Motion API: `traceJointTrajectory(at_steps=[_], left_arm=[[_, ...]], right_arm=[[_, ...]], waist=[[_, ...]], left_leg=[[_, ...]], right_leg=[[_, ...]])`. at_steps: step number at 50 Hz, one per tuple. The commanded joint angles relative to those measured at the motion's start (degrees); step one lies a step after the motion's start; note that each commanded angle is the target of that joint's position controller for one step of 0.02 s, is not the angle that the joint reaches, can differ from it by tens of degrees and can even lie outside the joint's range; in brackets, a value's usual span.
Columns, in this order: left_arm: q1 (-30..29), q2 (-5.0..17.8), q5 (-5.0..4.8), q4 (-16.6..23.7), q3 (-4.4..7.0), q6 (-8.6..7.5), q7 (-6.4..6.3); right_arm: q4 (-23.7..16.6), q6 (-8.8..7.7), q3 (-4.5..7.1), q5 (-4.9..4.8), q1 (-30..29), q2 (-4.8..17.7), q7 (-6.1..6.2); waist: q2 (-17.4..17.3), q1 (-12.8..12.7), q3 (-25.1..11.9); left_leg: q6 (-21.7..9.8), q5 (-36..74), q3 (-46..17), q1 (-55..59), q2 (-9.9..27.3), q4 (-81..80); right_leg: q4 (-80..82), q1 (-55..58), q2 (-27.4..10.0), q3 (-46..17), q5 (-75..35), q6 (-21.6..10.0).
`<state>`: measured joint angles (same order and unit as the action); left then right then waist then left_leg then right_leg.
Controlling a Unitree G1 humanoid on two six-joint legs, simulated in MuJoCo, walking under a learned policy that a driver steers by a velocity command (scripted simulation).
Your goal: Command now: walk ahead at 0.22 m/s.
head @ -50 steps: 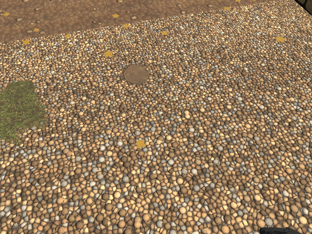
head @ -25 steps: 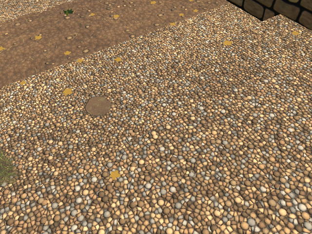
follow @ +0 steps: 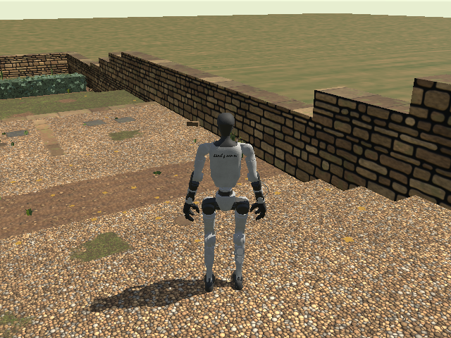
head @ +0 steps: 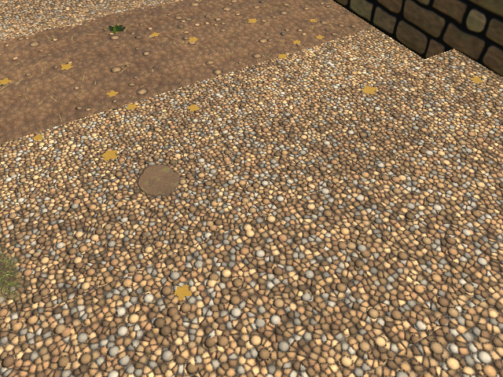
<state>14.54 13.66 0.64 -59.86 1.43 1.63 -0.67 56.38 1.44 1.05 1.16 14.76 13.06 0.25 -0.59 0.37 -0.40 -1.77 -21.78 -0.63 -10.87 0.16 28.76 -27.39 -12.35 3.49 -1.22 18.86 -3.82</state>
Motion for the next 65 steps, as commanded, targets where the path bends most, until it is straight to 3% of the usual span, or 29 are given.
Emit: traceJointTrajectory(at_steps=[1,6,8,9,10,11,12,17,22,25,27,28,29,30,32,34,39,41,43,44,52,57,59,60,61,62,63,64,65], left_arm=[[1.3,6.0,0.16,2.0,1.41,-0.7,-0.17],[4.5,9.2,0.46,1.1,3.16,-1.81,-0.16],[1.1,8.2,0.16,2.2,3.23,-1.91,-0.01],[-4.3,6.5,-0.26,4.4,2.81,-2.18,0.06],[-9.1,3.1,-0.53,7.4,2.13,-3.15,0.46],[-11.9,5.1,1.21,8.8,2.51,-3.98,0.73],[-10.5,6.1,1.61,8.2,2.77,-4.62,1.0],[-8.6,3.5,0.93,7.7,2.29,-4.37,2.34],[-19.7,1.2,0.15,13.3,0.76,-3.76,2.88],[-12.0,3.7,0.15,11.7,1.55,-3.41,2.54],[2.5,6.4,0.58,7.0,3.21,-3.89,1.7],[14.3,9.2,1.57,2.8,4.41,-4.4,1.38],[16.4,15.1,1.95,2.7,5.75,-4.61,1.24],[11.0,10.8,-0.89,3.9,4.84,-4.66,1.99],[-0.7,6.4,-0.31,6.5,3.49,-5.67,2.28],[-2.5,2.9,-0.12,7.1,2.35,-6.46,1.69],[2.8,6.7,1.52,6.3,3.36,-8.2,0.86],[3.4,4.8,0.37,5.7,2.62,-9.23,0.38],[5.2,4.5,-0.3,4.7,2.36,-9.34,-0.81],[6.0,3.1,1.2,5.0,1.73,-9.32,-0.74],[18.4,3.1,2.84,4.4,1.13,-8.49,-2.96],[16.3,0.4,1.46,5.7,0.97,-6.48,-4.28],[15.0,4.0,1.17,6.2,2.01,-5.11,-4.09],[13.0,3.5,-0.03,6.6,2.01,-4.49,-3.66],[12.6,1.6,-1.19,6.7,1.96,-4.2,-2.7],[18.6,1.1,-2.84,11.0,1.68,-3.33,-2.55],[13.9,3.9,-1.52,14.1,1.02,-2.79,-2.99],[12.0,5.3,1.45,14.2,1.16,-2.07,-2.93],[12.0,3.8,2.69,14.6,0.79,-1.68,-2.77]], right_arm=[[-2.9,-0.79,1.2,0.03,-0.6,5.4,0.09],[-3.2,-3.02,1.09,0.38,-0.9,4.3,-0.47],[-1.4,-3.68,1.03,0.29,4.6,3.7,-0.49],[0.6,-4.15,1.44,0.22,11.6,5.4,-0.12],[3.6,-4.73,2.63,0.07,20.1,9.9,0.25],[4.9,-4.82,3.22,0.19,22.8,11.2,0.27],[3.8,-5.0,2.73,0.43,19.4,9.1,0.38],[2.8,-6.48,1.43,-0.26,14.3,4.5,0.31],[3.2,-6.63,1.12,-0.54,13.5,6.3,1.14],[3.1,-6.55,1.56,-0.25,12.3,8.0,1.0],[3.1,-6.22,1.78,-0.51,11.9,8.5,1.03],[2.2,-6.22,2.07,-0.22,9.7,8.3,1.1],[1.2,-5.49,0.48,-1.69,19.2,-0.2,-0.12],[1.9,-5.65,1.69,-0.75,18.0,4.5,0.28],[0.3,-5.42,2.62,-0.85,11.6,6.3,0.19],[0.5,-3.53,2.99,-0.05,10.7,5.5,-0.09],[-2.2,0.31,3.9,1.4,6.8,4.2,-1.57],[-4.6,0.04,4.84,0.92,1.1,5.0,-1.86],[-6.4,0.04,4.71,1.07,-2.9,4.1,-2.14],[-7.7,0.27,4.59,0.91,-5.1,3.2,-2.15],[-14.3,-0.01,4.35,1.69,-19.5,2.9,-2.81],[-12.5,0.05,2.66,-0.01,-14.8,0.8,-4.9],[-6.0,0.94,3.79,0.36,1.5,3.3,-3.8],[-1.6,0.23,5.18,1.94,12.1,6.9,-2.75],[0.4,-0.27,6.46,3.19,16.5,11.2,-2.02],[-2.4,-0.97,6.23,1.87,14.2,15.1,-2.41],[-6.5,-0.65,6.59,-0.9,9.3,15.5,-1.83],[-9.5,0.03,5.27,-2.11,3.4,11.5,-0.87],[-10.5,0.12,4.72,-1.59,-1.8,10.1,0.67]], waist=[[2.0,-0.5,7.1],[7.9,-0.9,5.1],[5.9,2.4,6.3],[0.3,6.3,7.1],[-11.0,8.9,7.6],[-10.1,8.8,10.4],[-3.8,6.1,10.7],[-6.5,0.9,6.3],[-7.0,2.0,8.5],[-8.5,-1.5,5.3],[-3.7,-7.7,-1.1],[-2.5,-12.7,-4.7],[15.5,-7.3,-14.3],[10.8,-5.9,-13.6],[3.3,-1.5,-0.2],[3.9,0.9,2.7],[1.7,1.5,3.6],[2.9,2.0,4.9],[4.5,0.9,4.7],[3.0,-0.2,4.5],[2.1,-6.4,8.5],[0.2,-4.3,8.8],[2.6,2.2,1.0],[-1.3,7.8,-0.8],[-11.4,9.8,-2.0],[-9.3,3.3,-12.2],[-1.4,6.0,-22.6],[7.9,3.2,-18.3],[6.2,0.2,-16.9]], left_leg=[[-3.4,-13.2,-5.8,-8.4,2.7,-4.4],[-3.7,-1.7,2.0,-10.3,-1.4,5.6],[-5.3,-3.0,0.4,0.3,-0.9,-0.1],[-7.3,-9.2,-7.9,8.4,3.0,-7.2],[-10.8,-20.0,-26.7,18.9,13.1,-17.8],[-12.7,-15.9,-35.8,21.9,21.1,-20.9],[-12.4,-6.3,-31.6,19.4,20.2,-19.0],[-8.8,28.9,-12.6,14.8,12.0,-17.4],[-7.7,32.5,-5.8,4.2,8.1,-20.3],[-6.9,45.4,-3.8,5.9,10.5,-14.9],[-5.0,54.1,-0.9,5.1,8.2,2.8],[-4.0,47.6,0.0,-2.3,7.3,19.5],[-0.9,4.7,4.0,-16.9,-2.4,47.1],[-3.0,-5.8,-2.9,-22.3,-3.9,52.0],[-4.1,3.0,-5.2,-20.6,1.9,47.2],[-3.4,4.0,-5.7,-16.2,4.7,39.1],[-1.6,13.0,-3.3,-20.2,3.7,36.3],[-1.3,19.7,-4.2,-26.4,4.1,29.8],[-1.2,31.0,-2.1,-26.3,2.8,22.5],[-1.3,35.3,0.3,-25.0,0.8,20.0],[-0.4,43.0,1.2,-39.5,-0.7,11.6],[-0.1,56.3,7.6,-13.5,-1.0,-1.6],[-2.2,56.4,3.6,1.0,0.8,-8.8],[-4.7,60.4,6.4,11.8,-0.5,-16.0],[-10.4,80.0,-0.1,26.8,6.7,-15.0],[-16.7,111.1,-11.8,47.2,21.3,11.0],[-22.2,102.8,-19.6,48.7,26.4,7.3],[-22.7,76.4,-18.6,36.7,24.5,1.0],[-24.9,56.2,-22.4,27.1,25.2,-3.9]], right_leg=[[8.9,-5.0,-7.0,-11.9,20.7,-4.2],[15.5,-1.0,-15.2,-23.7,25.5,-8.8],[11.7,-11.3,-12.7,-20.2,25.2,-7.6],[3.1,-20.7,-7.7,-13.5,21.4,-4.9],[-14.4,-33.2,-0.1,-1.6,11.8,-1.6],[-23.2,-41.7,-0.4,1.9,8.4,-1.1],[-26.6,-40.4,-3.4,-0.9,3.8,-1.1],[-28.0,-31.7,-5.8,2.6,-5.2,1.2],[-8.8,-16.8,-2.5,7.7,-13.5,1.1],[-9.1,-6.1,-1.2,6.8,-12.4,-1.2],[-3.7,9.9,1.2,6.9,-10.2,-3.4],[-4.2,21.2,-4.0,0.4,-13.7,-5.8],[4.1,32.3,-21.1,-25.5,0.4,-14.1],[10.6,26.7,-23.3,-36.1,0.7,-14.8],[12.9,9.3,-21.4,-21.7,-7.4,-12.8],[15.7,1.3,-17.9,-12.4,-13.9,-9.2],[15.1,2.0,-18.3,-4.0,-28.1,-9.9],[12.6,5.5,-16.1,0.9,-31.8,-6.3],[10.4,3.9,-14.4,3.5,-25.0,-5.2],[8.7,2.3,-13.2,5.2,-17.7,-4.6],[-11.4,11.0,-17.6,2.1,-8.8,-4.0],[-26.7,-5.4,-14.2,8.9,-2.2,-0.6],[-43.9,-1.6,-14.4,9.4,-13.2,-1.4],[-61.2,-5.7,-11.1,12.8,-12.3,-0.2],[-89.9,-20.6,-1.6,17.5,30.9,1.3],[-102.1,-42.3,-1.7,8.4,37.0,1.8],[-103.6,-47.6,-5.2,3.5,28.7,2.2],[-94.6,-46.8,-7.1,1.3,19.5,2.3],[-92.1,-45.6,-6.9,0.9,16.0,3.4]])
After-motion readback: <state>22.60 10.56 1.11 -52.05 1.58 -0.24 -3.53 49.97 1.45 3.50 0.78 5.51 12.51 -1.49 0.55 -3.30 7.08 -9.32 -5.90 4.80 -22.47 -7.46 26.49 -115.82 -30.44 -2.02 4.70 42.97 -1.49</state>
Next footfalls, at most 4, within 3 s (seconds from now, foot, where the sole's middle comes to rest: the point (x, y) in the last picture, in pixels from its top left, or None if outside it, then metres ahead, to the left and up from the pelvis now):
0.56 right None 0.35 -0.09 -0.78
1.22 left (231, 365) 0.67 0.10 -0.96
1.78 right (281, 350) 0.72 -0.06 -0.96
2.20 left None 0.59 0.10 -0.96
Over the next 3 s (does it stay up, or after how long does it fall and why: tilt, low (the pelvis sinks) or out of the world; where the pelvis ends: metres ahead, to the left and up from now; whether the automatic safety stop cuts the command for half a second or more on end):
stays up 0.73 0.03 -0.19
